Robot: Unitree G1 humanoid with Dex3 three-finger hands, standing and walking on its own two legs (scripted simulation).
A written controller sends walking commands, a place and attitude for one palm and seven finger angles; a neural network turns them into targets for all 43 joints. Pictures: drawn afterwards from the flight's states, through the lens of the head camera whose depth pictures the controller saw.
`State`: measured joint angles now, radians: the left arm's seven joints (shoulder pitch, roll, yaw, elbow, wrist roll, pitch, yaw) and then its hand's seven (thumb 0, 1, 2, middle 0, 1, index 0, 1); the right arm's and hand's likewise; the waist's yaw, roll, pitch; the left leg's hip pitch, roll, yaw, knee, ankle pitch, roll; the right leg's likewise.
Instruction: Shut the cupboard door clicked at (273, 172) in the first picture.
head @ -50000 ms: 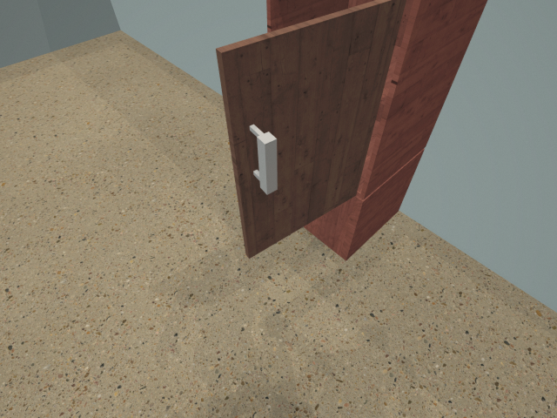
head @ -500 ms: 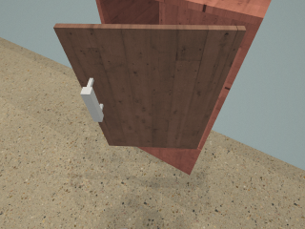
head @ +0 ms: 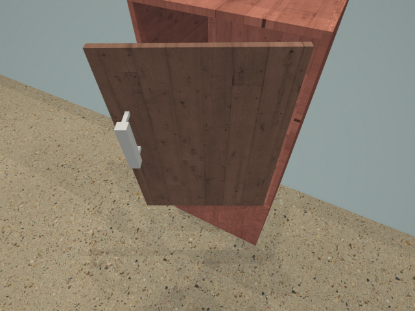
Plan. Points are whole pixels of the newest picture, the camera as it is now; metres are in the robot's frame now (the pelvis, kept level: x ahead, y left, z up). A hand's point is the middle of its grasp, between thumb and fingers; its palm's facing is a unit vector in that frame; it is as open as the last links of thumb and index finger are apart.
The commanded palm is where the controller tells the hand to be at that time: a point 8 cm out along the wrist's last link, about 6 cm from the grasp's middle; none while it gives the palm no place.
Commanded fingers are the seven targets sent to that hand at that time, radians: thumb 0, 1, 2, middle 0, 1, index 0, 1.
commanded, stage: come to a stop and stand still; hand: left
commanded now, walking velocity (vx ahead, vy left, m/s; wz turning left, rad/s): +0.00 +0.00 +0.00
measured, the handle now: (131, 140) +0.48 +0.21 +0.04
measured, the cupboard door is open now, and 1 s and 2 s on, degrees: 27 27 27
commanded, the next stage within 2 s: look again from close up in 1.38 s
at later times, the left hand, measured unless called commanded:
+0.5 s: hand out of the picture -0.11 +0.25 -0.17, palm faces +0.08 -0.97 -0.21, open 7.4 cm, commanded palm none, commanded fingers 0.00 0.90 0.90 -0.20 -0.30 -0.20 -0.30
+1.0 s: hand out of the picture -0.20 +0.26 -0.18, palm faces +0.14 -0.98 -0.16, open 7.4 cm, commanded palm none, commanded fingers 0.00 0.90 0.90 -0.20 -0.30 -0.20 -0.30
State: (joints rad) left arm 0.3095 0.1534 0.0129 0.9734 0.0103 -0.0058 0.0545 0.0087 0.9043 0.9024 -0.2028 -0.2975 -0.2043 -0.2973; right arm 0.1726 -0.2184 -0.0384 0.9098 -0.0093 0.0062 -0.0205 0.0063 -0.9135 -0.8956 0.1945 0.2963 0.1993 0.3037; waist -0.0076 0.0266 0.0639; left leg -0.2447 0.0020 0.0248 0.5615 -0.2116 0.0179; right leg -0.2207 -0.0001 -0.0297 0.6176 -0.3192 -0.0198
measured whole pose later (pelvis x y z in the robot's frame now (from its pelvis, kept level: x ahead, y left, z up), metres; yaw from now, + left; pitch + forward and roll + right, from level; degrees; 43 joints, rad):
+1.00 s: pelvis -0.15 +0.10 +0.00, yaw +2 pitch -2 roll -1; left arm 0.47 0.14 0.04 1.01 0.02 0.05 0.05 0.00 0.91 0.90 -0.20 -0.30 -0.20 -0.30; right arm 0.28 -0.14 -0.06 1.01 -0.02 0.08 -0.04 0.01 -0.93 -0.89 0.20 0.30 0.20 0.30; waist 0.01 -0.03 -0.05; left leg -0.49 -0.11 0.05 0.78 -0.28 -0.03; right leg -0.13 0.04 -0.08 0.44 -0.30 -0.10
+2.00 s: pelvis -0.11 +0.11 +0.00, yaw -1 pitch +0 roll +0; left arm 0.25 0.18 0.01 1.07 0.01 -0.01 0.02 0.00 0.93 0.90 -0.20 -0.30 -0.20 -0.30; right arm 0.24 -0.16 0.00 1.09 -0.02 -0.02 -0.04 0.02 -0.93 -0.90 0.20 0.30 0.20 0.30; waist 0.00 -0.01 0.03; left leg -0.10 0.03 0.04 0.46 -0.34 -0.01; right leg -0.22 -0.04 -0.02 0.49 -0.26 0.02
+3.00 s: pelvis +0.03 +0.02 +0.00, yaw +1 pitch +1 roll -1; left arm 0.18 0.18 0.05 0.99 0.02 -0.02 0.02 0.01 0.92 0.90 -0.19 -0.30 -0.20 -0.30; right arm 0.28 -0.17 -0.04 1.06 -0.02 0.01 -0.03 0.01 -0.91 -0.90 0.20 0.30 0.20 0.30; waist -0.02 0.00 0.08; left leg -0.39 0.07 0.08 0.99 -0.56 -0.01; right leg -0.32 -0.04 -0.13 0.56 -0.26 -0.02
